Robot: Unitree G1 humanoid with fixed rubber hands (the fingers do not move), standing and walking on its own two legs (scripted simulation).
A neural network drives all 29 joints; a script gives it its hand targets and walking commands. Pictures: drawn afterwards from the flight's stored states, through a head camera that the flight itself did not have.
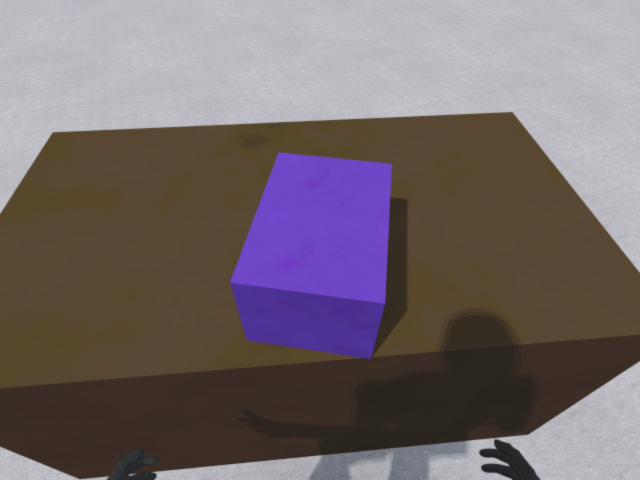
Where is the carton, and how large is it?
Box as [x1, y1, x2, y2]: [230, 152, 391, 358]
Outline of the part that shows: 278,152 230,281 246,338 248,340 370,358 384,305 391,164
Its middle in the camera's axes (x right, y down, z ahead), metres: +0.01 +0.02 +0.66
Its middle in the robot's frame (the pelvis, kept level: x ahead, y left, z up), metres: +0.47 -0.01 -0.03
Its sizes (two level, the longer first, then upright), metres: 0.291 0.206 0.168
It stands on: a pedestal, 0.65 m high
